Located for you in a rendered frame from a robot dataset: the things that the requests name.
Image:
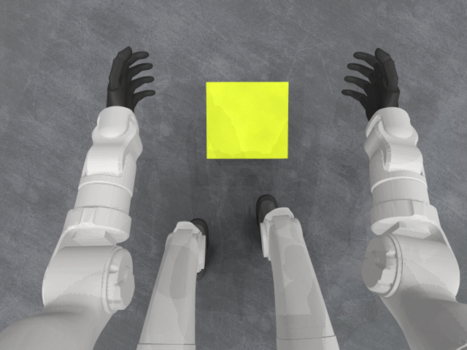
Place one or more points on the robot right forearm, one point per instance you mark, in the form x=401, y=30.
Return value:
x=398, y=183

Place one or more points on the robot right foot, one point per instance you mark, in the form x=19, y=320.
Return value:
x=264, y=205

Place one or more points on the robot right hand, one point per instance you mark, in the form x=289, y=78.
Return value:
x=382, y=91

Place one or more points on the robot left forearm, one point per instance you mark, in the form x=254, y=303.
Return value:
x=100, y=216

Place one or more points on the robot left hand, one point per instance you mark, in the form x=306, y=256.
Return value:
x=121, y=87

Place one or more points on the robot left upper arm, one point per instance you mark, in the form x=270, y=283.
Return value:
x=84, y=287

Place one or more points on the robot right upper arm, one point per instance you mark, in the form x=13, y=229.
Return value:
x=417, y=279

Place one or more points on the robot left thigh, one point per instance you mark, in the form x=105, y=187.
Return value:
x=170, y=319

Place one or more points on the carton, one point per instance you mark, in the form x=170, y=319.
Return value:
x=247, y=120

